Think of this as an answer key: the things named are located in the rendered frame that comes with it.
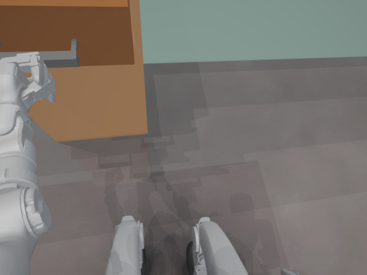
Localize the left robot upper arm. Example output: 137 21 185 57
0 187 52 275

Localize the cabinet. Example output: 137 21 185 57
23 0 148 142

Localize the handle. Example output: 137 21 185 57
0 39 80 68

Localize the drawer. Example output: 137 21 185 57
0 0 135 66

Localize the robot thigh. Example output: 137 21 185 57
104 220 145 275
192 221 248 275

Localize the left robot hand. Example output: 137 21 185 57
0 52 56 113

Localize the right robot thigh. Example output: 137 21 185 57
192 221 248 275

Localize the robot left forearm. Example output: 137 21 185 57
0 104 40 194

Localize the left robot thigh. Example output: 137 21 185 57
104 220 145 275

